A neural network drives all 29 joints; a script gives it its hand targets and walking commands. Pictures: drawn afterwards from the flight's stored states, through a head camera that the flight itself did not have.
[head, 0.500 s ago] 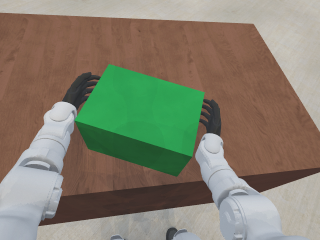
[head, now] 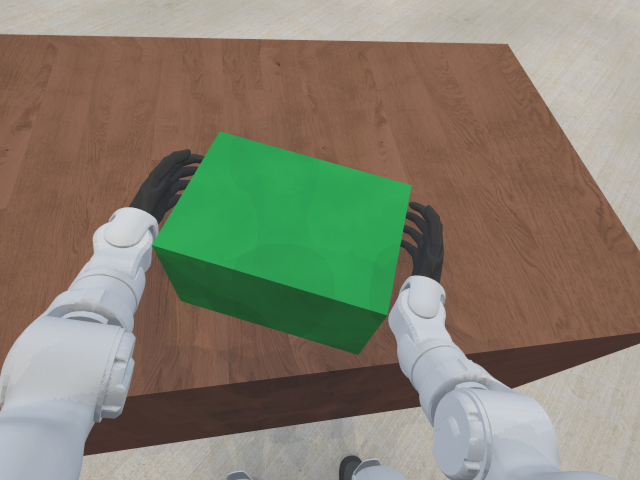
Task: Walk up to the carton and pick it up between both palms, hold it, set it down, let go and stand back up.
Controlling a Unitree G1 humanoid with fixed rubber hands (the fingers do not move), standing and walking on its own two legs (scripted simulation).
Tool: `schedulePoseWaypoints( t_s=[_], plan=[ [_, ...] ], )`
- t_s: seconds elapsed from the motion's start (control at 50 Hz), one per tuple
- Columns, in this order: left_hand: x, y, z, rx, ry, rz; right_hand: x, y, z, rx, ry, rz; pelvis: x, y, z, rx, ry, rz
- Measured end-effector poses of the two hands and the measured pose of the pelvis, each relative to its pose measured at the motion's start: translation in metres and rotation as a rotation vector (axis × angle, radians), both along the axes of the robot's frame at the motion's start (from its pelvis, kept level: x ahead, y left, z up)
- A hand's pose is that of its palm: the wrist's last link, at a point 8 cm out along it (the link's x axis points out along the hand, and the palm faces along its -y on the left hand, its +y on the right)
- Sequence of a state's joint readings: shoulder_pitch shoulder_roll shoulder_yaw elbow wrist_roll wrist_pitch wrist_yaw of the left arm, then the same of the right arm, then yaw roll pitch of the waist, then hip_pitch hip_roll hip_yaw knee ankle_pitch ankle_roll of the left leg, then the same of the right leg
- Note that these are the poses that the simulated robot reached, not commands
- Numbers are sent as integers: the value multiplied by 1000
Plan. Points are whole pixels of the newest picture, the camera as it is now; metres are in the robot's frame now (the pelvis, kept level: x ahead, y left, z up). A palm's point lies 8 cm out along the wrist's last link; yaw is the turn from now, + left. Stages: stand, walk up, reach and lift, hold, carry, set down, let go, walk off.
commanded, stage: reach and lift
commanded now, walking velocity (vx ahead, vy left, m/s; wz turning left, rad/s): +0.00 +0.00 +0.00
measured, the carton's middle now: (290, 245) +0.42 +0.01 -0.01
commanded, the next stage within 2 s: none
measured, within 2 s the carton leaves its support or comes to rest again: leaves its support in 0.48 s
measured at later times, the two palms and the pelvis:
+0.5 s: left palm (168, 201) +0.46 +0.16 +0.05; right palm (438, 273) +0.35 -0.18 +0.01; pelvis +0.00 +0.01 +0.00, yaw +0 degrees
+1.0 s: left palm (164, 191) +0.43 +0.15 +0.10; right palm (467, 260) +0.34 -0.20 +0.06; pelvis -0.02 +0.01 +0.00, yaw +0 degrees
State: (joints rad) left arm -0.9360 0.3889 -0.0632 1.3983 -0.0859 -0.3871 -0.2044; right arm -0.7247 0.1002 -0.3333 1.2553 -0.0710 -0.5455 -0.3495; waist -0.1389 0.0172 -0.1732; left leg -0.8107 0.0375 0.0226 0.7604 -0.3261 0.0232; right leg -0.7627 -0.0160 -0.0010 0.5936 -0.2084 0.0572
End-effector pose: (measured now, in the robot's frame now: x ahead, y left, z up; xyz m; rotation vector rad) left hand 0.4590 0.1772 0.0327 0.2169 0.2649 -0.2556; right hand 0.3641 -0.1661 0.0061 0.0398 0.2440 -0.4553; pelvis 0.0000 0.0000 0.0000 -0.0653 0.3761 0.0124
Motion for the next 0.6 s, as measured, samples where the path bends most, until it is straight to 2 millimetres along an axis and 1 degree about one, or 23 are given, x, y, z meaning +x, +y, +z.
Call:
schedulePoseWaypoints(
  t_s=[0.24, 0.46, 0.6],
  plan=[
    [2, -5, 4, 9, -17, -7, -2, -2, -1, 8, -9, -22, 0, 6, 1, -8, 0, 0],
    [-2, -19, 11, -7, -28, -1, -8, -14, 2, 7, 8, -29, -3, 7, 2, -11, -4, 0],
    [-7, -25, 21, 5, -34, 0, -11, -19, 8, 36, 9, -31, -6, 6, 1, -12, -9, -1]
  ],
)
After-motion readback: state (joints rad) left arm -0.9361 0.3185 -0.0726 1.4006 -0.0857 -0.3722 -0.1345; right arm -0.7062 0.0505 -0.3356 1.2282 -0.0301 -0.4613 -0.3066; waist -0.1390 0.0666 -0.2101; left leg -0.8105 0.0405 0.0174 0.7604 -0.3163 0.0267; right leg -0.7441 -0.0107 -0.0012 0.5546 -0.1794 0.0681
